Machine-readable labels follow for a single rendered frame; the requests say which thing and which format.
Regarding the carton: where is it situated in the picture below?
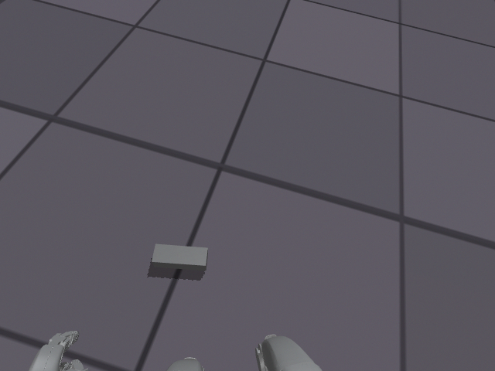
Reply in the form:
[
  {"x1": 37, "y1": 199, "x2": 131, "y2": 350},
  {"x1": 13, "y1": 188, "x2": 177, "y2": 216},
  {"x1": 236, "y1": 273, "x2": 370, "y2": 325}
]
[{"x1": 152, "y1": 244, "x2": 208, "y2": 271}]

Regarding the left robot hand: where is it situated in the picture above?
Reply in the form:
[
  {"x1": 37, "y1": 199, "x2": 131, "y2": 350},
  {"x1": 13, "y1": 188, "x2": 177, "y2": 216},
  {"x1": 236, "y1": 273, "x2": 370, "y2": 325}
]
[{"x1": 29, "y1": 331, "x2": 88, "y2": 371}]

